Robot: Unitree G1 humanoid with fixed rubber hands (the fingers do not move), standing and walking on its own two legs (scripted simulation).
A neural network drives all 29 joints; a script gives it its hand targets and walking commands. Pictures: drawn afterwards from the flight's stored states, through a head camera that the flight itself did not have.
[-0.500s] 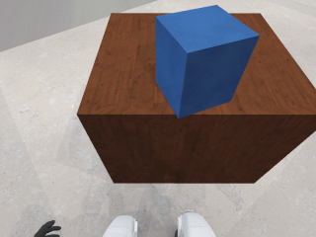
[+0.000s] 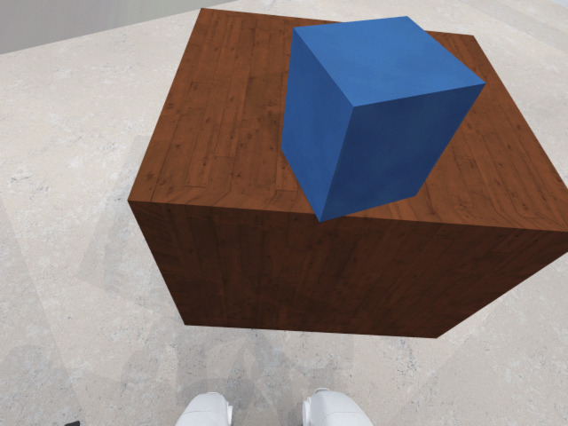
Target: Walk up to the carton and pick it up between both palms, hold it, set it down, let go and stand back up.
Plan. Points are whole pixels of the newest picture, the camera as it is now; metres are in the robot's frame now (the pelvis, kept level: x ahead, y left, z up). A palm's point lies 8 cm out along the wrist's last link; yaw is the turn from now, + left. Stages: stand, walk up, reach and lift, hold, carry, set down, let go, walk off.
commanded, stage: walk up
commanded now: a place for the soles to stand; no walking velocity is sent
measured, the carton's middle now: (362, 122) +0.56 -0.12 +0.09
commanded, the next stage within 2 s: none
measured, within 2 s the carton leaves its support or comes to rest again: neither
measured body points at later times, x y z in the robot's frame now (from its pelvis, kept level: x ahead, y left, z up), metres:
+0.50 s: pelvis +0.00 -0.02 +0.00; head +0.03 -0.02 +0.45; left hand +0.09 +0.30 -0.12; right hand +0.05 -0.35 -0.11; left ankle +0.01 +0.14 -0.69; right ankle +0.03 -0.12 -0.69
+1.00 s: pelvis -0.01 -0.02 +0.00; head +0.01 -0.01 +0.45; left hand +0.07 +0.30 -0.11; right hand +0.04 -0.35 -0.11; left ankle +0.01 +0.14 -0.69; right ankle +0.03 -0.12 -0.69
